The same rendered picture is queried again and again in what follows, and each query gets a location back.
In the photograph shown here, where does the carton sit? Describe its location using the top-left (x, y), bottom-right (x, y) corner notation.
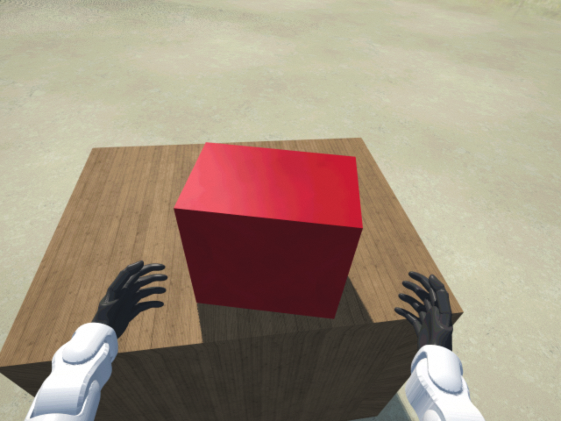
top-left (174, 142), bottom-right (363, 319)

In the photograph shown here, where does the right robot forearm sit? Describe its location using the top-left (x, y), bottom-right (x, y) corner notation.
top-left (405, 345), bottom-right (486, 421)

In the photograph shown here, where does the robot left hand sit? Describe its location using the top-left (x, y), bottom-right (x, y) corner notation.
top-left (91, 260), bottom-right (167, 338)

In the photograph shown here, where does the pedestal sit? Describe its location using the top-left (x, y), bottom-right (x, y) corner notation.
top-left (0, 138), bottom-right (464, 421)

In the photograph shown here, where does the left robot forearm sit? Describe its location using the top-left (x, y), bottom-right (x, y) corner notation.
top-left (25, 323), bottom-right (118, 421)

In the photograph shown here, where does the robot right hand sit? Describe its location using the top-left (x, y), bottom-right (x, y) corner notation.
top-left (394, 271), bottom-right (453, 351)

